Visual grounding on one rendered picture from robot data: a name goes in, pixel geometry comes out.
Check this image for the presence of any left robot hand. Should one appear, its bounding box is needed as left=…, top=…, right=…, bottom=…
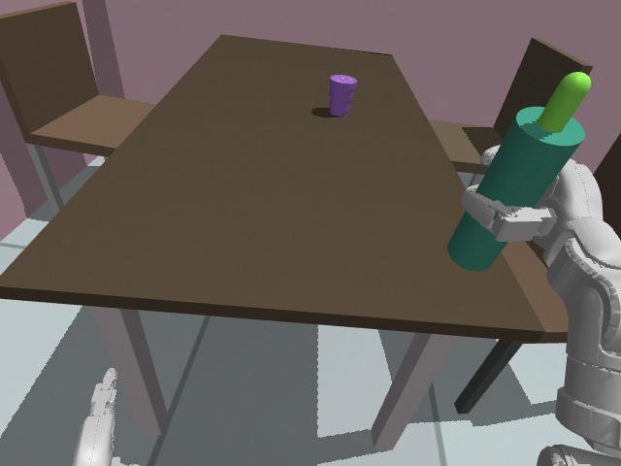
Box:
left=72, top=368, right=141, bottom=466

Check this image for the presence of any table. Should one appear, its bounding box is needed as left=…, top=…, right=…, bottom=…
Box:
left=0, top=34, right=545, bottom=450

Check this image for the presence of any chair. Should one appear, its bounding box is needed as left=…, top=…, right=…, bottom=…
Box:
left=0, top=1, right=157, bottom=214
left=454, top=133, right=621, bottom=415
left=428, top=38, right=593, bottom=187

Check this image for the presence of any right robot arm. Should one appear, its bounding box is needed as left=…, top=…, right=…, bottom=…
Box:
left=537, top=218, right=621, bottom=466

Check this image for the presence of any right robot hand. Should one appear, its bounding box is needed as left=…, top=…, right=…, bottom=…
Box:
left=461, top=145, right=604, bottom=249

